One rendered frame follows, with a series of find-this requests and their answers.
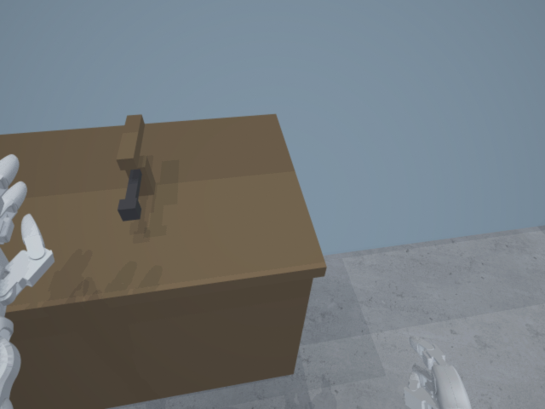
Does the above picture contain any robot left forearm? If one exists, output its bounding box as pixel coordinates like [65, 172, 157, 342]
[0, 315, 21, 409]

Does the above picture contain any counter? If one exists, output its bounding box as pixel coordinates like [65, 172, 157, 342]
[0, 114, 327, 409]

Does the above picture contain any tap lever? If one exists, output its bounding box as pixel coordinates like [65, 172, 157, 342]
[118, 169, 142, 221]

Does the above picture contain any robot left hand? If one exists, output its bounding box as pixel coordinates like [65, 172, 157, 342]
[0, 154, 55, 317]

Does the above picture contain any robot right hand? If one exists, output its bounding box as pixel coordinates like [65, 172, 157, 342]
[404, 336, 472, 409]

